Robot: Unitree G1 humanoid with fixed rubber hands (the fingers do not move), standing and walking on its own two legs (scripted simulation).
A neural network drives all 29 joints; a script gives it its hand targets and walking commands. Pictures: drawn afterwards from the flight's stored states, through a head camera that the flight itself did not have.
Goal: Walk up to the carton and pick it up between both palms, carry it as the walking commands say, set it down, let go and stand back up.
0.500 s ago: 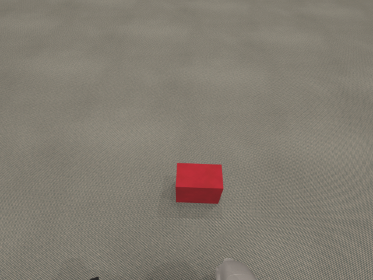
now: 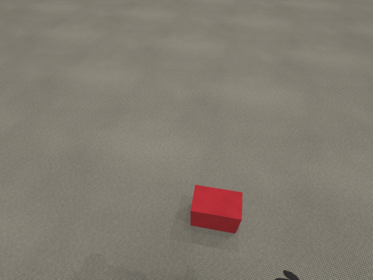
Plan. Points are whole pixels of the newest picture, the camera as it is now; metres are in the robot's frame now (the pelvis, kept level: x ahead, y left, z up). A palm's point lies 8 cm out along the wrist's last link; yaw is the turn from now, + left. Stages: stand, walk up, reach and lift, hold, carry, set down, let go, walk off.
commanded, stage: walk up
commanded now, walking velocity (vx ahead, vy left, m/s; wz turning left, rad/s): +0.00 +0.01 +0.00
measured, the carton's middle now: (215, 209) +0.55 -0.09 -0.67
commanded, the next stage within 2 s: none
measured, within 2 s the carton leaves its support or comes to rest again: neither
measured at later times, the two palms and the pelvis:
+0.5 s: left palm out of the picture +0.03 +0.23 -0.13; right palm out of the picture +0.02 -0.21 -0.14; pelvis +0.02 +0.01 +0.01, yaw -1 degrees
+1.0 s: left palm out of the picture -0.04 +0.20 -0.14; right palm out of the picture +0.01 -0.22 -0.14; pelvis +0.01 -0.01 +0.01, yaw -1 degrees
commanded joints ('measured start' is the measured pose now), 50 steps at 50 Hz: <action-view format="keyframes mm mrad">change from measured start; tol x4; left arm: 1 75 53 -2 -25 2 19 7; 3 14 87 11 -24 2 25 7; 7 51 73 7 0 8 21 8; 21 -24 83 11 -1 1 26 13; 48 75 54 0 20 2 10 16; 50 68 124 26 -4 19 15 13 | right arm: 1 84 -110 -22 -6 10 5 -12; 8 71 -40 -7 35 11 -4 -23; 26 160 -37 -2 142 7 -10 -13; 48 178 -15 -2 152 7 -6 -16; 50 187 -67 -27 121 1 -4 -19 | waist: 1 -63 112 -91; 5 -60 98 -96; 15 -56 -79 -36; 27 -67 -44 42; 50 -62 -70 25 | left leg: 1 219 184 -153 -117 430 71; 3 134 98 -139 -180 311 45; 10 144 72 -86 -189 291 25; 16 103 58 -75 -216 184 11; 49 138 55 -46 -185 123 0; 50 83 110 -55 -163 -14 -20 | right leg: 1 -114 -50 104 -73 22 0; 4 15 -70 96 -77 118 -3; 15 30 -119 108 -157 173 -19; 29 -20 -123 123 -182 106 -24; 48 -52 -120 135 -184 115 -22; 49 -67 -121 138 -189 104 -21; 50 -98 -150 139 -149 -50 -12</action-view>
